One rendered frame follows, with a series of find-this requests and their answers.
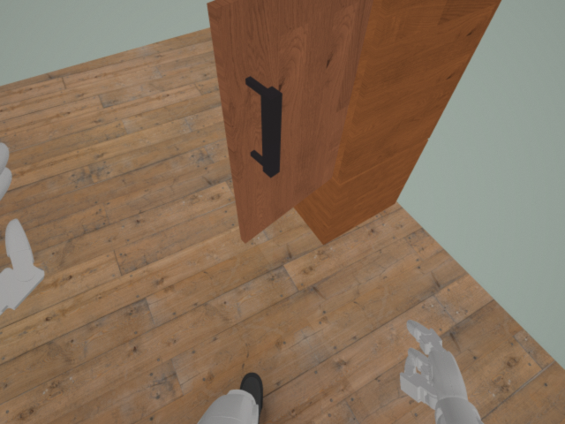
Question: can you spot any cupboard door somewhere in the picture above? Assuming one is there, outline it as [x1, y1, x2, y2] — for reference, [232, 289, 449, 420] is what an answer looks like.
[207, 0, 373, 244]

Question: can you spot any left robot shin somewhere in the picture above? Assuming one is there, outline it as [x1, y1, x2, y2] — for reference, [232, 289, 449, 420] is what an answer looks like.
[227, 390, 256, 405]

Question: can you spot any handle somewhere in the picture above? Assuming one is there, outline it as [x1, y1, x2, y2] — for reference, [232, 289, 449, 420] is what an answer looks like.
[245, 76, 283, 178]

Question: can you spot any robot right hand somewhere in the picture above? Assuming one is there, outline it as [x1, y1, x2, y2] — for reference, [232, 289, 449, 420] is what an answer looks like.
[400, 320, 468, 410]

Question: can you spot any robot left hand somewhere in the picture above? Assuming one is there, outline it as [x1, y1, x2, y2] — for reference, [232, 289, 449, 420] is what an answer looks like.
[0, 142, 44, 315]

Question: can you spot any robot right forearm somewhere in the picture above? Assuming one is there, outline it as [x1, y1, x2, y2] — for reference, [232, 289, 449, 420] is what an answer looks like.
[435, 397, 484, 424]

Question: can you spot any left robot thigh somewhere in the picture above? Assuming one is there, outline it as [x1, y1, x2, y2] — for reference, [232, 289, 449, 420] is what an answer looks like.
[197, 394, 259, 424]

